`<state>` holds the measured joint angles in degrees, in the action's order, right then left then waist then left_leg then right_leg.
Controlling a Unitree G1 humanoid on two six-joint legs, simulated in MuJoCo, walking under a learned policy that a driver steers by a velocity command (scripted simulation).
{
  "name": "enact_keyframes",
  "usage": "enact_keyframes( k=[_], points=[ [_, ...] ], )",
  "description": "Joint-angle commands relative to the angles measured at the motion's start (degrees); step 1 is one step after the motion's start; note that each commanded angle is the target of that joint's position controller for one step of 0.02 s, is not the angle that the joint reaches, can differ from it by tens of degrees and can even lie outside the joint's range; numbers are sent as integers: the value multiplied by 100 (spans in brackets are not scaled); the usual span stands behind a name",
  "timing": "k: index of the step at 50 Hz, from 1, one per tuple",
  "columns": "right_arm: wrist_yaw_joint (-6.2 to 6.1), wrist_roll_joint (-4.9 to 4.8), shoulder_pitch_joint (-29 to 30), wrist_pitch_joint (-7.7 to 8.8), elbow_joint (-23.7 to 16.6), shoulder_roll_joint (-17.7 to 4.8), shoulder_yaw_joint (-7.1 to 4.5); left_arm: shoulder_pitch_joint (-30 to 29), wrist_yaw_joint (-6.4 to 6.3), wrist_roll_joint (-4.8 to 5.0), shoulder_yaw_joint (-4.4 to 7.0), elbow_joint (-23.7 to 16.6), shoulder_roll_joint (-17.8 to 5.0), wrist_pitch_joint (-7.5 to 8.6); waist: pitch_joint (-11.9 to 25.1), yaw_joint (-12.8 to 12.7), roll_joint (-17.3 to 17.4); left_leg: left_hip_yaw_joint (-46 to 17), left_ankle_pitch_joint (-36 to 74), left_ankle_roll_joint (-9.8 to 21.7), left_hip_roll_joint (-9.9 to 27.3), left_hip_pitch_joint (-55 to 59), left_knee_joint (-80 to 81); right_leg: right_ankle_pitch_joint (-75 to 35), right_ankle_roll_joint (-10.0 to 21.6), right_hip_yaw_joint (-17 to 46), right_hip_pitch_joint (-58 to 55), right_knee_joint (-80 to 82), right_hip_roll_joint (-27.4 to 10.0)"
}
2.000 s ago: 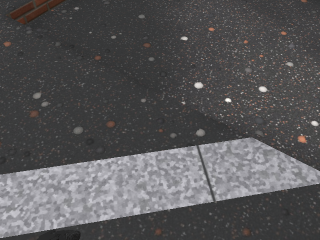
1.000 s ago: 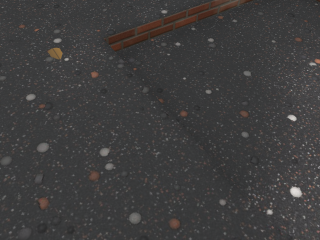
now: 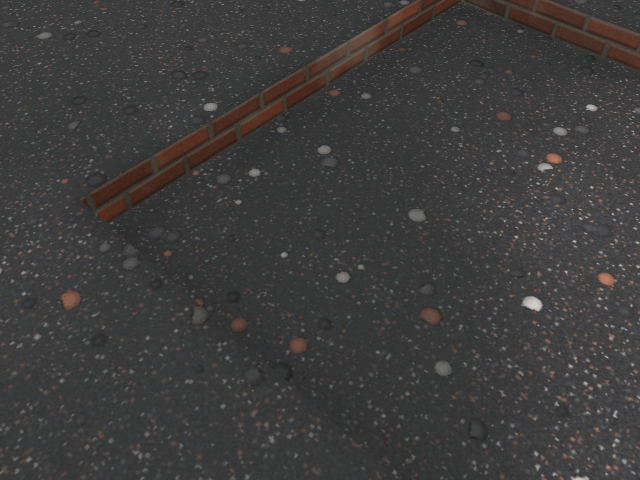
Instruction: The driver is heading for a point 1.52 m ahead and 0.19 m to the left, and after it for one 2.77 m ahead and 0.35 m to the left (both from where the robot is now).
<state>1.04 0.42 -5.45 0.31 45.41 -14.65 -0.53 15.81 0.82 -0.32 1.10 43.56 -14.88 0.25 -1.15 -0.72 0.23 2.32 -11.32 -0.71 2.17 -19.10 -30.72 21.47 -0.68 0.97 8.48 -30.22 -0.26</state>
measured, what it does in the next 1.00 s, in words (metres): stands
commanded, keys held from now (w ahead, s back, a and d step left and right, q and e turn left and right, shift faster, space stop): no key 1.00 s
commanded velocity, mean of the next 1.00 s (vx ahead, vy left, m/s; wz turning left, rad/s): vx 0.01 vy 0.00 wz -0.01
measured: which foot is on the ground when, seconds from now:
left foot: down 0.00-1.00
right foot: down 0.00-1.00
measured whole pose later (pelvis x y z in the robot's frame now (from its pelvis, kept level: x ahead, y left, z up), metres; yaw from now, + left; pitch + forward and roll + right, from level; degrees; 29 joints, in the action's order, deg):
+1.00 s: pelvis +0.00 +0.00 +0.01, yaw +1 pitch -2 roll +0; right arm -1.5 0.5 -14.0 -0.9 67.9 -10.4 -0.9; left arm 18.6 -2.2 -0.7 -0.7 63.8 -10.3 0.0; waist -1.4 0.4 -0.3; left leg 0.9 -7.5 -0.8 1.1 -13.9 -22.9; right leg 18.0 -0.6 -0.1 2.8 -22.2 -1.0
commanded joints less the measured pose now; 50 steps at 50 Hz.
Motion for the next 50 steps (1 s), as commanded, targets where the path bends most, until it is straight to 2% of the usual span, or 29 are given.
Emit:
enact_keyframes(
  k=[1, 4, 16, 26, 37, 50],
  points=[
    [-57, -10, -126, -160, -84, -607, -150, 88, -84, -27, 144, -278, -628, -128, 337, 92, -98, -360, 1732, 83, 324, 1132, 288, -2026, 65, 361, 420, 644, -466],
    [-55, 20, -106, -174, 96, -652, -170, 84, -109, -58, 149, -170, -658, -155, 66, 68, -100, -426, 1538, 76, 323, 1062, 488, -1516, 93, 380, 465, 827, -485],
    [-128, 10, -400, -110, 1007, -676, -212, -34, -192, -43, 116, 511, -622, -93, -32, 107, -70, -541, 1228, 68, 325, 1223, 937, -874, 181, 361, 272, 1287, -529],
    [-185, 15, -676, -113, 1629, -564, -189, 122, -247, -35, 38, 1178, -517, -54, -217, 144, -50, -585, 841, 69, 316, 1215, 1116, -585, 219, 337, 390, 1486, -520],
    [-234, 13, -901, -110, 2006, -346, -138, 403, -283, -36, -55, 1679, -299, -23, -280, 138, -37, -594, 772, 83, 305, 1144, 1110, -669, 226, 288, 420, 1466, -504],
    [-282, 9, -1140, -100, 2202, -93, -101, 690, -320, -38, -108, 1999, -38, -3, -310, 117, -37, -577, 893, 103, 289, 1080, 1014, -893, 214, 238, 373, 1373, -503]
  ],
)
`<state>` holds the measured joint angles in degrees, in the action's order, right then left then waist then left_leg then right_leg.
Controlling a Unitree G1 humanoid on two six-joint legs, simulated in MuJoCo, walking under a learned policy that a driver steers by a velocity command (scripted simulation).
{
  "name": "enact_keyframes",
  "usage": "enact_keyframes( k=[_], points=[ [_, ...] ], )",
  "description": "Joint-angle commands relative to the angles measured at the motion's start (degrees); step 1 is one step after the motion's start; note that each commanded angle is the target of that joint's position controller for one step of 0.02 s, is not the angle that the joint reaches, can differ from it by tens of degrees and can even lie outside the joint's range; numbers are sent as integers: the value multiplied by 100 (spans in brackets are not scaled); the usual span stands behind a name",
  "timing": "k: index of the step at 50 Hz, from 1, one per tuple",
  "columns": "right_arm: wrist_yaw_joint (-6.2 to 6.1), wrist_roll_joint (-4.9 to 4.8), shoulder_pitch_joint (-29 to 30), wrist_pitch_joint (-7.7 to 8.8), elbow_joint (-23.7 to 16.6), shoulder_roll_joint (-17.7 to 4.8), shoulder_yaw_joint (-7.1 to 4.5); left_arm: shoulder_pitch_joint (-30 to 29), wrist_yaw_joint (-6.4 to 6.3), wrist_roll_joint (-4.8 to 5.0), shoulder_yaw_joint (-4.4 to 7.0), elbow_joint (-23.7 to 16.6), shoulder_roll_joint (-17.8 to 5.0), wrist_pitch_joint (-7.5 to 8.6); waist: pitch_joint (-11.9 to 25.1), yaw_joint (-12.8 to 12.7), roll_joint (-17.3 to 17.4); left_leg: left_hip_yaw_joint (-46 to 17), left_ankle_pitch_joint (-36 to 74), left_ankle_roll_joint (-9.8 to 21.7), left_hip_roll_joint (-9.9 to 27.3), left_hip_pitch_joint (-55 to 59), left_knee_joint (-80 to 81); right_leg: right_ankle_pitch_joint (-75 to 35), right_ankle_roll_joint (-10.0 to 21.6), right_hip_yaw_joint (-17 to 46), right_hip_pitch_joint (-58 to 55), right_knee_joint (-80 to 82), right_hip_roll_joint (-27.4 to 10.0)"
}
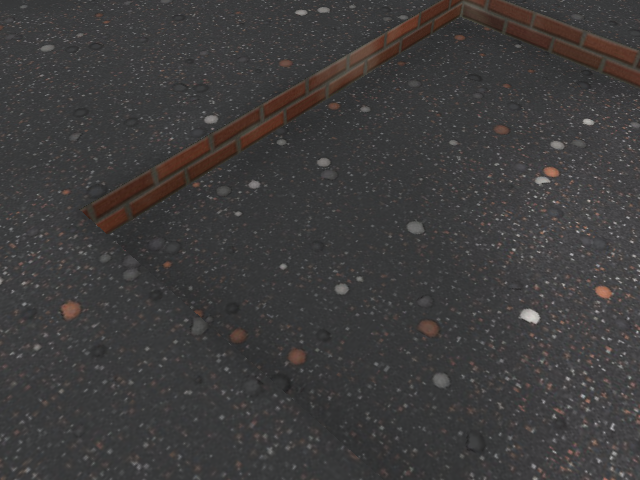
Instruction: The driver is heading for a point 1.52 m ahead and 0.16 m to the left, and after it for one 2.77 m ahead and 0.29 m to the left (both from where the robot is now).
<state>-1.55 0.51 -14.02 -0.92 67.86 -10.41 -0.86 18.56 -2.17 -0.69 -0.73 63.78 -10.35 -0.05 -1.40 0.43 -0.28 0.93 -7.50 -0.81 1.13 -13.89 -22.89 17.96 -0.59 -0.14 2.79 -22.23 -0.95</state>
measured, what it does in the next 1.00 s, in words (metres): walks ahead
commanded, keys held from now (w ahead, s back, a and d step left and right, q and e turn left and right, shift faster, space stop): no key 0.58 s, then w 0.42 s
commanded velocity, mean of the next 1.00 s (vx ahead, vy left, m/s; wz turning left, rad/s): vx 0.11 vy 0.00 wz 0.00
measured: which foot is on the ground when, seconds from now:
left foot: down 0.00-1.00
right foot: down 0.00-0.82, up 0.84-1.00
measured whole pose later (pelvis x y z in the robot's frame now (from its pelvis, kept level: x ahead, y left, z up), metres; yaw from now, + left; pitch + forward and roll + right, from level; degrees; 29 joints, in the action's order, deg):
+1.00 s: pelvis +0.12 +0.03 +0.00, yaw +0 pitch +0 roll +0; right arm -1.1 1.1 -27.2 4.0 64.7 -8.2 -2.4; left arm 16.6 1.2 -1.9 2.6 59.5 -10.9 3.0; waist -0.6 1.2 -1.6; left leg 5.2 -16.8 3.8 -2.7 -4.5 -21.1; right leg 16.2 4.3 -2.1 25.6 -61.8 -2.8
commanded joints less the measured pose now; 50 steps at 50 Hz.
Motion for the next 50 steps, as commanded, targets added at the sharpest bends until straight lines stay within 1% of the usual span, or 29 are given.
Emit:
enact_keyframes(
  k=[1, 14, 29, 30, 31, 32, 33, 34, 35, 36, 37, 38, 39, 40, 41, 42, 43, 44, 45, 46, 47, 48, 49, 50],
  points=[
    [-26, 0, -300, 24, -35, -501, -67, 433, -24, -1, 73, -7, -474, 27, -287, 0, 13, -437, 523, 115, 392, 556, 222, -559, 204, 347, 938, 567, -433],
    [-61, -2, -485, 30, 14, -332, -59, 621, -49, -3, 65, 133, -294, 36, -318, -11, -4, -415, 670, 125, 387, 535, 117, -752, 192, 320, 895, 504, -436],
    [-85, -5, -631, 34, 13, -208, -56, 770, -61, -5, 72, 193, -159, 47, -361, -16, -17, -392, 752, 120, 390, 523, 40, -896, 189, 306, 867, 475, -438],
    [-82, -1, -651, 26, 18, -170, -47, 834, -58, -17, 70, 213, -137, 45, -264, -33, -39, -341, 268, 128, 316, 543, 44, -390, 214, 307, 833, 561, -402],
    [-76, 5, -604, 9, -14, -179, -58, 868, -56, -30, 100, 219, -192, 31, -336, -48, -107, -247, -331, 150, 186, 437, -61, 292, 275, 338, 896, 627, -356],
    [-63, 13, -569, -11, -67, -208, -83, 892, -52, -35, 155, 198, -312, 5, -425, -65, -268, -76, -1048, 199, -3, 247, -318, 1190, 395, 445, 975, 686, -348],
    [-39, 43, -523, -29, -131, -209, -110, 894, -45, -34, 204, 151, -422, -28, -617, -108, -510, 121, -1698, 233, -195, -102, -649, 2079, 553, 719, 1077, 848, -466],
    [-7, 86, -354, -33, -247, -175, -122, 1013, -42, -23, 249, 131, -513, -53, -922, -212, -689, 291, -1973, 238, -331, -643, -1046, 2769, 734, 1106, 1078, 1102, -722],
    [31, 135, -145, -6, -403, -65, -107, 1143, -52, -10, 294, 139, -612, -59, -1232, -302, -836, 461, -1915, 242, -352, -1143, -1430, 3110, 926, 1487, 1011, 1323, -1064],
    [70, 181, 23, 55, -566, 30, -87, 1218, -58, -10, 320, 157, -626, -43, -1440, -353, -953, 444, -1733, 279, -170, -1381, -1741, 3047, 1100, 1786, 1028, 1403, -1354],
    [101, 177, 43, 128, -672, 40, -93, 1201, -56, -38, 328, 142, -591, -10, -1490, -313, -978, 407, -1655, 336, -43, -1488, -1829, 2800, 1205, 1888, 985, 1385, -1475],
    [132, 153, -72, 212, -726, 12, -107, 1099, -45, -72, 344, 108, -601, 31, -1481, -215, -979, 409, -1651, 394, 3, -1404, -1669, 2444, 1231, 1815, 937, 1237, -1467],
    [166, 107, -396, 301, -691, -15, -133, 939, -29, -86, 363, 56, -614, 74, -1413, -21, -916, 465, -1617, 446, -46, -940, -1238, 2137, 1184, 1602, 1076, 959, -1348],
    [177, 46, -1073, 379, -492, -37, -177, 700, -11, -76, 364, -23, -571, 117, -1249, 310, -699, 502, -1424, 477, -198, 92, -658, 1718, 1050, 1254, 1529, 497, -1087],
    [146, 23, -1896, 449, -253, -258, -276, 369, 38, -37, 310, -195, -382, 206, -992, 702, 35, -221, -1553, 589, 78, 1260, -86, 921, 827, 630, 2250, -572, -608],
    [124, -1, -2772, 454, -27, -955, -487, 150, 123, -19, 242, -498, -78, 289, -669, 965, 1817, -2553, -2778, 1067, 1264, 2132, 999, 913, 481, -392, 3320, -2651, 287],
    [126, 18, -2982, 403, 57, -911, -459, 59, 182, -142, 320, -604, -364, 342, -492, 823, 1747, -3867, -2888, 1363, 1962, 2110, 1515, 1411, 540, -101, 3741, -3997, 298],
    [99, 76, -2296, 395, -171, -678, -387, -100, 233, -173, 324, -636, -318, 362, -774, 482, 839, -3390, -2809, 1363, 1926, 1672, 1408, 978, 627, 149, 3869, -4565, -84],
    [85, 110, -1802, 417, -377, -600, -362, -157, 288, -114, 288, -631, -162, 418, -805, 325, 411, -2869, -2401, 1335, 1755, 1344, 1414, 402, 657, 201, 3795, -4656, -259],
    [67, 103, -1527, 451, -480, -507, -320, -183, 331, -87, 307, -630, -156, 462, -780, 170, 234, -2368, -1893, 1280, 1572, 1140, 1487, 20, 644, 193, 3655, -4511, -386],
    [51, 75, -1409, 500, -503, -329, -251, -130, 355, -121, 334, -626, -187, 444, -693, 47, 240, -1922, -1365, 1194, 1385, 1037, 1518, -190, 584, 162, 3469, -4286, -456],
    [33, 60, -1460, 540, -470, -227, -204, -63, 373, -136, 344, -608, -165, 391, -607, -14, 328, -1579, -927, 1146, 1248, 1035, 1523, -321, 517, 75, 3348, -4124, -443],
    [11, 52, -1617, 578, -410, -186, -175, -109, 385, -132, 358, -639, -181, 339, -589, -25, 376, -1336, -481, 1142, 1181, 1115, 1513, -411, 463, -31, 3379, -3967, -401],
    [-7, 48, -1744, 606, -363, -195, -155, -259, 393, -122, 364, -704, -182, 292, -612, -30, 395, -1135, -114, 1153, 1144, 1187, 1517, -497, 410, -116, 3483, -3755, -375]
  ],
)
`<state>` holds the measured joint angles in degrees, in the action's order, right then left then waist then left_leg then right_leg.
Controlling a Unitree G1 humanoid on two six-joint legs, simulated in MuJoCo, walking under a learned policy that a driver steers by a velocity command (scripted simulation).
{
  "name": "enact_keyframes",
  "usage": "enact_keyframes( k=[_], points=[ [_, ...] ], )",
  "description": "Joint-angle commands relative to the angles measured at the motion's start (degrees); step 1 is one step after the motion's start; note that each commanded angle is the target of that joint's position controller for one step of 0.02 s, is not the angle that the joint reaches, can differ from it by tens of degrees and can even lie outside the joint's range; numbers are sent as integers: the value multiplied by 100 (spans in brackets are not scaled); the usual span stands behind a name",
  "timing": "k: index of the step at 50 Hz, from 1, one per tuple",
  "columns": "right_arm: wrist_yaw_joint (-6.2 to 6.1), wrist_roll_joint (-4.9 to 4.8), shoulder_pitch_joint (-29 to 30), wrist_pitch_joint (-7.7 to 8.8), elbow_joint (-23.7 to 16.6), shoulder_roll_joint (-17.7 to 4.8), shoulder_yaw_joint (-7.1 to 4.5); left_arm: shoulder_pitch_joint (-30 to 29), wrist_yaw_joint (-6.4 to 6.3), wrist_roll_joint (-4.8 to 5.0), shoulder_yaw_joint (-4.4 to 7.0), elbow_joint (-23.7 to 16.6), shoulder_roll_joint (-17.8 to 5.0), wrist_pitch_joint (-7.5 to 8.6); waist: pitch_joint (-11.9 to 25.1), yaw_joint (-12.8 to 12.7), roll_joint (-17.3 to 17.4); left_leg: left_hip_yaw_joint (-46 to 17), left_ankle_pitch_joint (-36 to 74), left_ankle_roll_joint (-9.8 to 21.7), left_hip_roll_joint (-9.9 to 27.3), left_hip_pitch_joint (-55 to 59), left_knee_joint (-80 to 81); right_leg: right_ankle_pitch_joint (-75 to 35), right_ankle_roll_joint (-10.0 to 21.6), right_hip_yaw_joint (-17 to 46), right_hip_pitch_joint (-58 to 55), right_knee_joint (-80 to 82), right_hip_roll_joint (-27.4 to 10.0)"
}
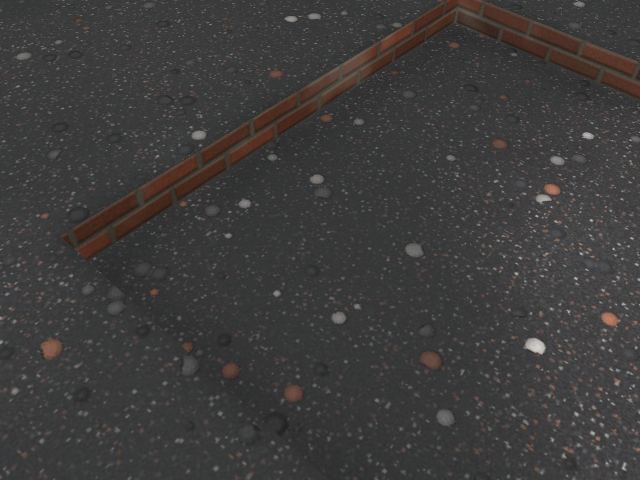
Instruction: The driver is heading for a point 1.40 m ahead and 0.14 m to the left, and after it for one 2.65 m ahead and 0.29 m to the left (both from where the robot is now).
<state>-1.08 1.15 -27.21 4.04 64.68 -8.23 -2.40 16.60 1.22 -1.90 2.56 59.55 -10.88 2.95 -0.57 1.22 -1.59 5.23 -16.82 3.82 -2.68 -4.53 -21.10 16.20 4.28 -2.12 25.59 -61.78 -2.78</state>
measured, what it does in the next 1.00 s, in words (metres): goes down: right foot, then left foot 0.03 m lower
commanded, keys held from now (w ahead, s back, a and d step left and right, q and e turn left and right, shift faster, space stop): w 1.00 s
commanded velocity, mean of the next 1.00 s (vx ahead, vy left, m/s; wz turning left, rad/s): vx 0.48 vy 0.00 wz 0.00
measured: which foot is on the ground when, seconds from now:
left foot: down 0.00-0.26, up 0.28-0.92, down 0.94-1.00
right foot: up 0.00-0.24, down 0.26-1.00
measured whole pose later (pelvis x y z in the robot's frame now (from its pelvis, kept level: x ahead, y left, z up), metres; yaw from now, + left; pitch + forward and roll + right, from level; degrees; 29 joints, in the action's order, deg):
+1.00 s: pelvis +0.58 +0.03 -0.07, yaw +1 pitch +0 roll +0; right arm 3.3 2.3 3.9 4.3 49.0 -12.2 -2.1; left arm 33.0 0.8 -3.6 1.8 63.7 -13.2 5.3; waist -5.5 -5.3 -1.7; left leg 4.5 26.5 8.7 2.8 -35.1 -39.7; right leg 34.6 1.7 -2.3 -18.4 -24.4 -0.3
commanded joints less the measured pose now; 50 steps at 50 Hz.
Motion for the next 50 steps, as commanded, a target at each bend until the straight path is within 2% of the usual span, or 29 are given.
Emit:
enact_keyframes(
  k=[1, 6, 8, 10, 11, 12, 13, 14, 15, 16, 17, 19, 21, 24, 27, 30, 31, 33, 34, 38, 39, 41, 43, 45, 46, 47, 48, 49, 50],
  points=[
    [-65, -10, -516, 130, -21, -451, 11, -295, 58, 8, 29, -373, -109, -43, -737, -91, 538, -1415, 1109, 715, 1508, 288, 1349, -410, -126, 5, 1308, 470, -167],
    [-34, -20, -445, 154, -97, -656, 41, -1678, 86, 98, -44, -974, -80, -70, -953, 56, 712, -778, 2236, 699, 1268, -165, 1340, -930, -142, -465, 645, 2433, 175],
    [-24, -31, -331, 177, -122, -811, 10, -1708, 116, 97, -13, -1102, -178, -56, -840, 17, 852, -664, 2865, 635, 1320, -292, 1321, -1119, -42, -545, -93, 2670, 362],
    [-18, -25, -86, 187, -136, -876, -15, -1047, 73, 103, 78, -954, -362, -22, -508, -333, 822, -489, 4263, 512, 1395, -58, 639, -1188, 140, -425, -899, 2669, 514],
    [-25, -34, 68, 161, -177, -946, -30, -257, 39, 105, 160, -694, -489, 22, -118, -694, 666, -335, 4860, 404, 1287, 140, -271, -1104, 253, -385, -1503, 2888, 634],
    [-32, -33, 98, 114, -189, -989, -42, 619, -7, 50, 252, -383, -652, 72, 347, -1033, 449, -191, 4549, 297, 1095, -51, -1502, -946, 345, -284, -2392, 3225, 590],
    [-35, -44, -99, 74, -324, -789, 6, 1483, -84, -60, 400, -250, -1182, 121, 1042, -1190, -485, 67, 2425, 222, 726, -930, -3357, -65, 518, 1301, -3529, 3634, -782],
    [32, -186, -927, 44, -282, -184, 85, 1405, -77, -66, 448, -341, -1545, 91, 1539, -666, -1241, -245, -1381, 65, -216, -2547, -5262, 609, 1291, 4128, -4398, 4459, -2108],
    [45, -97, -518, 14, -248, -641, -28, 888, -34, 125, 430, -371, -1297, 30, 1022, -622, -546, -760, -939, 177, 85, -3113, -5688, 1410, 1326, 4167, -3793, 4827, -1813],
    [69, -71, 82, 38, -445, -787, -76, 294, -3, 146, 322, -501, -927, 49, 239, -455, -263, -750, -350, 221, 355, -3288, -5577, 1270, 1173, 3313, -2990, 4933, -1657],
    [72, -57, 410, 64, -524, -738, -84, -21, 31, 119, 244, -544, -666, 119, -109, -339, 0, -782, 13, 220, 551, -3102, -5264, 391, 1042, 2716, -2312, 5076, -1449],
    [98, 20, 369, -53, -513, -539, -78, 23, -10, 117, 112, -427, -315, 234, -190, -45, -113, -818, 231, 124, 792, -2538, -4679, -829, 736, 1827, -1686, 5194, -1067],
    [127, 25, 479, -178, -565, -502, -89, 326, -47, 112, 92, -335, -392, 348, -210, 10, -157, -738, 400, -1, 832, -2451, -4194, -1413, 699, 1493, -1667, 5374, -919],
    [164, 42, 1101, -320, -814, -608, -122, 730, -66, 158, 99, -260, -602, 373, -390, -18, -77, -595, 950, -127, 909, -3073, -3751, -1823, 644, 1157, -1852, 5569, -862],
    [214, 29, 1788, -323, -1090, -641, -122, 1101, -103, 190, 43, -203, -558, 331, -543, -170, -78, -454, 1601, -221, 935, -3572, -3151, -2256, 549, 928, -2092, 5645, -782],
    [279, 40, 2407, -257, -1325, -559, -64, 1347, -170, 205, -16, -168, -596, 304, -567, -296, -111, -246, 2353, -211, 732, -3212, -2068, -3124, 507, 570, -2101, 5554, -640],
    [300, 41, 2498, -274, -1327, -554, -51, 1446, -168, 150, -34, -105, -588, 282, -498, -334, -215, -232, 2413, -188, 709, -3218, -2136, -3514, 502, 544, -2325, 5457, -699],
    [294, 26, 2707, -296, -1414, -595, -25, 1545, -179, 134, -41, -75, -602, 254, -506, -399, -262, -165, 2296, -166, 630, -3265, -1945, -3723, 520, 420, -2677, 5379, -709],
    [291, 59, 2545, -302, -1344, -728, -71, 1713, -192, 45, -28, 14, -659, 249, -405, -336, -445, -343, 2441, -61, 721, -3456, -2430, -4011, 626, 484, -3130, 5202, -946],
    [281, 93, 3030, -217, -1537, -857, -90, 1730, -243, -20, -1, 14, -697, 172, -667, -392, -140, -297, 1522, 93, 654, -3936, -2241, -4520, 858, 464, -3915, 4788, -1156],
    [280, 46, 3128, -128, -1584, -916, -143, 2023, -323, -127, 26, 165, -703, 238, -626, -518, -455, -776, 2162, 170, 839, -4657, -2403, -4018, 810, 650, -4821, 4465, -1248],
    [240, 66, 3662, -33, -1746, -1049, -178, 2387, -414, -144, 104, 251, -815, 281, -726, -803, -271, -859, 1347, 115, 866, -5945, -2560, -3620, 854, 980, -5979, 4185, -1469],
    [241, 87, 4111, 35, -1928, -912, -125, 2607, -425, -171, 115, 321, -739, 314, -1093, -937, -87, -675, 973, 104, 883, -6371, -2554, -3891, 865, 1041, -6065, 4054, -1511],
    [318, 118, 4075, 76, -2025, -746, -47, 2297, -385, -175, 80, 282, -669, 353, -1203, -749, -137, -343, 1145, 221, 816, -5414, -2193, -4456, 692, 720, -5100, 3859, -1286],
    [360, 81, 4156, 148, -2117, -674, -32, 2237, -336, -163, 66, 291, -654, 390, -1171, -838, -193, -116, 1807, 266, 695, -4866, -1580, -3717, 564, 519, -4660, 3791, -839],
    [472, 107, 3929, 217, -2092, -491, 60, 1655, -326, -95, 11, 215, -540, 398, -1205, -571, 73, -208, 3150, 294, 728, -3095, -248, -3058, 300, 215, -3262, 3898, -482],
    [571, 491, 3084, 20, -1720, 300, 377, 2608, 62, -814, -160, 591, -576, 289, -200, -552, 82, -522, 5446, -3, 781, -783, -1290, -1986, 141, -100, -2169, 4211, -136],
    [501, 479, 2493, -73, -1605, -293, 195, 2242, 248, -594, -39, 269, -762, 287, -146, -420, 595, -213, 4426, -303, 406, 194, -1407, -2148, 155, -202, -1592, 4069, 217],
    [437, -487, 2173, 176, -1618, -1426, -351, 1124, 53, 643, 14, 47, -583, 201, -302, 366, 641, -541, 2710, 118, 259, 369, -1145, -3731, 64, 677, -1521, 2713, -339]
  ],
)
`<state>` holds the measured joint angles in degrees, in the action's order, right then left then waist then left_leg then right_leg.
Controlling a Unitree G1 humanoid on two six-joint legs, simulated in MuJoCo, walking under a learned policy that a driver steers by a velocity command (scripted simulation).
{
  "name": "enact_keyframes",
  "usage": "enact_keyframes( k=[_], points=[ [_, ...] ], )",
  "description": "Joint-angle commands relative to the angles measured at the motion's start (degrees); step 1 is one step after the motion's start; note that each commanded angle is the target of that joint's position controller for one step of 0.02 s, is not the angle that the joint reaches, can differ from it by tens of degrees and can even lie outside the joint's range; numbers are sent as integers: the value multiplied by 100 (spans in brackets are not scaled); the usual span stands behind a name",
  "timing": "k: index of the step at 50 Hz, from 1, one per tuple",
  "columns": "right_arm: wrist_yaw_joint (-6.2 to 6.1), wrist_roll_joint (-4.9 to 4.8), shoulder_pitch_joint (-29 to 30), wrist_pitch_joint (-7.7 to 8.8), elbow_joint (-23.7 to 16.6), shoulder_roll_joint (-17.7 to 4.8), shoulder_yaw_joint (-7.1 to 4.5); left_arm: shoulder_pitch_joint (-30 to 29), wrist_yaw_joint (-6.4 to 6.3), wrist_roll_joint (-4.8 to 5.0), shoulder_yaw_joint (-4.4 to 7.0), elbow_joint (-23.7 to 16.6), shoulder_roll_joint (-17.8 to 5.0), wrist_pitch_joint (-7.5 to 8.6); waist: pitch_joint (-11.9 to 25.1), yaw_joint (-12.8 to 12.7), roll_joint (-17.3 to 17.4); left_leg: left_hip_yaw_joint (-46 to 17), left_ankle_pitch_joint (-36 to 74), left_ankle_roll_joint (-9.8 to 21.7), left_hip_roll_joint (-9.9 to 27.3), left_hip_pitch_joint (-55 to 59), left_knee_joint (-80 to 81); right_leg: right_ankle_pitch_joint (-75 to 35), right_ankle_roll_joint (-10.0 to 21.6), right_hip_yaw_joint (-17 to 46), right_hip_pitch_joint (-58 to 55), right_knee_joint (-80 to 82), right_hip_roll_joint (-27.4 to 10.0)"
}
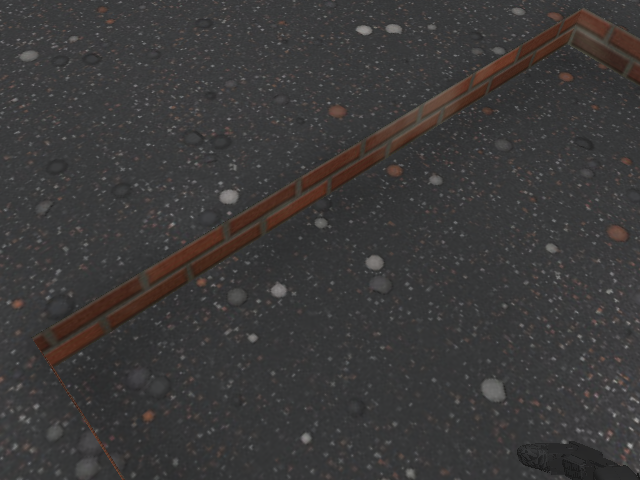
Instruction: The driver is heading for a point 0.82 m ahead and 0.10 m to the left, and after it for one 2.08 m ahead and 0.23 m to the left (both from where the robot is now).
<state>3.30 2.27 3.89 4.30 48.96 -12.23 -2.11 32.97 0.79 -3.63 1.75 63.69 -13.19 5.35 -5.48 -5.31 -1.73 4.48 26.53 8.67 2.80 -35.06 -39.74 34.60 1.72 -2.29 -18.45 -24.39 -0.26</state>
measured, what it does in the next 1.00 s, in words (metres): goes down: left foot 0.15 m lower, then right foot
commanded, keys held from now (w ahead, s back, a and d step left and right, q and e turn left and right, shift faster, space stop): w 0.62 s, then w+q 0.34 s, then q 0.04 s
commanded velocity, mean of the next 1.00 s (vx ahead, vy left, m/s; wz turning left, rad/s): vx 0.50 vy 0.00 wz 0.12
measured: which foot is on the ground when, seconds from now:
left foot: down 0.00-0.00, up 0.02-0.06, down 0.08-0.58, up 0.60-1.00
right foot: down 0.00-0.04, up 0.06-0.54, down 0.56-1.00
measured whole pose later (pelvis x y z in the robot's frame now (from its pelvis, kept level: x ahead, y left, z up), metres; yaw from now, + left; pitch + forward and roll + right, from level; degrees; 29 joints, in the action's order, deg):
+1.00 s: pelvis +0.61 +0.04 -0.07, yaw +9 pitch +1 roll -2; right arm 2.6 2.0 -7.1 1.8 52.9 -12.3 -3.5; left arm 19.4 -0.4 -1.4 3.3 57.0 -11.5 6.6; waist 0.2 -1.3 1.8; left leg 0.8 4.4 1.9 5.9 -38.1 -39.1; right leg 15.2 1.7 -11.1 -1.1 -12.7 1.4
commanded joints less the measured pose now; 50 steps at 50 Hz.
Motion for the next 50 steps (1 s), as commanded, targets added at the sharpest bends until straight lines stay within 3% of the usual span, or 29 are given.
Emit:
enact_keyframes(
  k=[1, 2, 3, 4, 5, 6, 7, 8, 9, 10, 11, 12, 16, 19, 23, 25, 27, 28, 29, 30, 31, 32, 33, 35, 41, 44, 45, 48, 50],
  points=[
    [-19, -662, -1078, 229, 32, -1121, -374, -392, 25, 868, 57, -406, -697, -79, 380, 1043, 183, -385, -1353, -389, -154, 3004, 1623, -5602, 180, 541, 2180, -1906, -457],
    [3, -441, -1775, 253, 348, -961, -389, -557, -47, 708, 101, -301, -802, -123, 551, 1269, -81, -510, -96, -389, 132, 3538, 2650, -4992, 39, 451, 2033, -3405, -358],
    [-9, -367, -2822, 230, 772, -1170, -479, -1009, -135, 444, 147, -331, -810, -108, 855, 1720, 399, -825, 974, -348, 697, 4351, 3023, -1261, -158, 339, 2551, -5688, 199],
    [-30, -212, -3479, 206, 1019, -1273, -437, -1501, -182, 319, 175, -558, -593, 0, 1109, 1885, 1015, -648, 1806, -499, 837, 5155, 2119, 964, -85, 660, 3706, -6973, 561],
    [-40, 18, -3379, 300, 1099, -1190, -280, -357, -126, 456, 135, -573, -85, 172, 1613, 1045, 2380, -878, 4299, -276, 1106, 6178, 186, 1353, 96, 1707, 4962, -7261, 606],
    [-76, 78, -3432, 284, 1028, -872, -222, -242, -92, 615, 182, -581, -279, 270, 1797, 1082, 2393, -1208, 4382, 19, 1164, 6495, 155, 926, 83, 1774, 5601, -6866, 491],
    [-38, 44, -3414, 361, 975, -647, -199, -734, -96, 762, 248, -714, -428, 290, 1774, 1193, 1373, -1385, 2814, 99, 1183, 6469, 534, 360, 181, 1577, 6166, -6393, 288],
    [7, -58, -3148, 366, 1047, -700, -221, -755, -169, 717, 242, -698, -271, 230, 1951, 876, 422, -1608, 2184, 93, 1220, 5945, 751, -112, 210, 1299, 5893, -6268, 46],
    [-83, -305, -2728, 371, 1081, -1109, -356, -792, -202, 774, 250, -815, 48, 109, 1534, 426, 23, -2310, 1335, 430, 1653, 4873, 1351, -1266, 20, 1073, 6026, -5822, -134],
    [-161, -331, -2435, 372, 1047, -1328, -428, -771, -215, 679, 201, -849, 205, -15, 1274, 218, -71, -2728, 1505, 620, 2084, 4007, 1503, -1540, -238, 1170, 5885, -5763, -473],
    [-203, -286, -2295, 337, 1059, -974, -319, -814, -193, 624, 215, -895, 168, -97, 1150, 105, -327, -2597, 1315, 548, 2055, 3315, 1608, -1665, -356, 1231, 5621, -5493, -702],
    [-222, -217, -2216, 323, 1031, -763, -227, -874, -165, 629, 248, -950, 88, -165, 1013, 13, -204, -2315, 885, 471, 1909, 2745, 1759, -1733, -400, 1222, 5466, -5257, -851],
    [-485, -170, -2432, 237, 1033, -676, -161, -2397, -159, 489, 191, -1669, -37, -179, 385, 341, 489, -1331, 381, 267, 1267, 2096, 2186, -2971, -299, 948, 5986, -3691, -1042],
    [-559, -326, -2777, 212, 1053, -666, -128, -3301, -91, 421, 140, -1947, -65, -100, 121, 643, 436, -490, 176, -198, 598, 2005, 2432, -4069, -103, 271, 5357, -2138, -591],
    [-545, -304, -3480, 91, 1289, -684, -155, -4041, 56, 537, 115, -2229, 72, -67, -127, 906, 526, -418, 152, -254, 828, 3131, 2370, -3904, 66, -86, 5529, -1250, -174],
    [-552, -266, -3386, 19, 1280, -821, -198, -4016, 114, 503, 168, -2301, -26, 8, -9, 705, 729, -362, 1237, -184, 873, 3709, 1866, -3308, 302, -268, 5380, -1038, 88],
    [-539, -283, -3069, -18, 1227, -966, -246, -2829, 124, 486, 340, -2039, -345, 56, 642, -28, 1016, -416, 2291, -127, 982, 3849, 743, -3087, 630, -257, 4041, -875, 297],
    [-502, -306, -2748, -7, 1157, -902, -225, -1497, 91, 479, 509, -1641, -714, 44, 1228, -652, 869, -291, 1654, -232, 768, 2982, -591, -3635, 909, 133, 2322, -789, 36],
    [-433, -204, -3164, 83, 1089, -385, -91, -520, 44, 404, 657, -1380, -1281, -45, 2311, -560, -390, -30, -1923, -475, -53, 1253, -2931, -3591, 1604, 2097, 192, -836, -1395],
    [-281, -346, -3474, 241, 1092, -122, -22, -359, 85, 409, 573, -1249, -1096, -52, 2951, -300, -1235, -879, -5857, -537, -753, -228, -4334, -2273, 2297, 4826, -789, 476, -2237],
    [-240, -516, -2747, 362, 933, -625, -181, -896, 72, 453, 485, -1297, -718, -46, 1945, -318, -831, -1147, -5720, -388, -371, -1030, -4499, -1205, 1980, 4435, -88, 820, -2027],
    [-273, -588, -2046, 353, 651, -723, -222, -1633, 61, 447, 396, -1434, -425, -5, 1054, -126, -404, -966, -5188, -316, -70, -1136, -4202, -1301, 1656, 3422, 1064, 996, -1861],
    [-340, -529, -1882, 266, 618, -623, -248, -2146, 110, 405, 323, -1482, -251, 70, 642, 216, 209, -877, -4754, -322, 195, -670, -3722, -1852, 1404, 2669, 2223, 1233, -1670],
    [-451, -439, -2362, 9, 761, -412, -305, -2522, 153, 335, 266, -1420, -46, 133, 655, 696, -95, -966, -4416, -345, 514, 347, -3068, -2188, 1008, 1677, 3397, 1484, -1302],
    [-507, -339, -1722, -162, 547, -470, -368, -1897, -76, 259, 381, -1121, -597, 171, 430, 623, -150, -1307, -3002, -539, 442, -678, -2011, -2847, 998, 660, 3203, 1919, -1365],
    [-420, -323, -1314, -83, 428, -447, -369, -1720, -157, 289, 360, -1065, -607, 151, 443, 498, -131, -1189, -2197, -619, 326, -903, -1217, -3212, 798, 140, 2735, 1849, -1273],
    [-209, 99, -1177, -148, 297, -70, -187, -1442, -107, 265, 265, -898, -440, 157, 143, 598, 114, -422, -2125, -734, 246, -353, -853, -3017, 707, -290, 3145, 1896, -1045],
    [22, -8, -478, -209, -20, -67, -96, -1174, -130, 226, 286, -851, -586, 196, -59, 269, -193, -70, -1900, -730, 232, 132, 64, -3047, 635, -624, 2908, 1915, -1071],
    [0, -4, -567, -171, -102, -155, -88, -1098, -182, 194, 317, -793, -685, 173, 23, 301, -265, 68, -2408, -616, 94, 149, 439, -4522, 623, -785, 2092, 1293, -1277]
  ],
)
Velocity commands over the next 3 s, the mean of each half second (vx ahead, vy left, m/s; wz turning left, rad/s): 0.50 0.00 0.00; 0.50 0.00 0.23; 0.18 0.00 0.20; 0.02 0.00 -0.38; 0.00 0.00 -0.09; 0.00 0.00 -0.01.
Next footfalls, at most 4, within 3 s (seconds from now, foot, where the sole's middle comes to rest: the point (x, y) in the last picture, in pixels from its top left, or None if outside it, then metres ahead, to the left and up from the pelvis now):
0.08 left None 0.19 0.11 -0.85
0.56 right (373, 426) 0.58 -0.07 -0.85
1.10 left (278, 323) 0.81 0.18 -0.85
1.56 right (360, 336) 0.79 -0.02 -0.85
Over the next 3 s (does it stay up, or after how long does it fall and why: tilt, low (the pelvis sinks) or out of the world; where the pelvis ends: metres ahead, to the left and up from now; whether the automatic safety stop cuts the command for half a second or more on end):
stays up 0.71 0.06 -0.08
